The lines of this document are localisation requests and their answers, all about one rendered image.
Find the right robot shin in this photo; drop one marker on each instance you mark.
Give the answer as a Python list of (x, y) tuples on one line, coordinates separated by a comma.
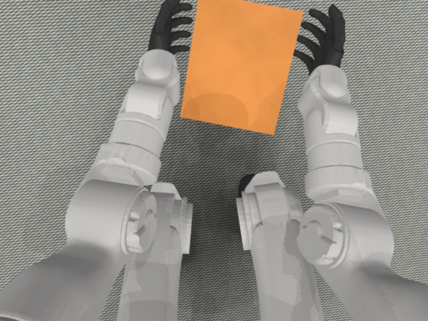
[(292, 199)]

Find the left robot shin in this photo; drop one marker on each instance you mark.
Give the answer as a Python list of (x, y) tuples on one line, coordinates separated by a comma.
[(164, 187)]

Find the robot left hand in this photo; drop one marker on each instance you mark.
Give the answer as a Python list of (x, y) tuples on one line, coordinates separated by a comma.
[(161, 36)]

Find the carton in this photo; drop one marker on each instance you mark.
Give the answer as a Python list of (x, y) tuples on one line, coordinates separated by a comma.
[(240, 58)]

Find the robot right upper arm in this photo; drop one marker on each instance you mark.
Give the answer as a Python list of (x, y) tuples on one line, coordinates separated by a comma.
[(351, 248)]

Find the right robot forearm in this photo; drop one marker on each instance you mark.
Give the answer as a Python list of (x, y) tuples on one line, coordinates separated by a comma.
[(335, 170)]

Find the robot shin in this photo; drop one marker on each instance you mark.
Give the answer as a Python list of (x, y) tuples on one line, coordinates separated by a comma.
[(164, 187), (292, 199)]

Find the left robot forearm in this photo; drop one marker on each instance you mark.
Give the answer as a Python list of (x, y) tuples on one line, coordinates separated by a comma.
[(132, 153)]

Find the robot right hand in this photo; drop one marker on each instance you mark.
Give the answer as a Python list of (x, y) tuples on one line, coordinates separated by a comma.
[(330, 51)]

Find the robot left upper arm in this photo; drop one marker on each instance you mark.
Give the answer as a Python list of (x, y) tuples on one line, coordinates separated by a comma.
[(107, 222)]

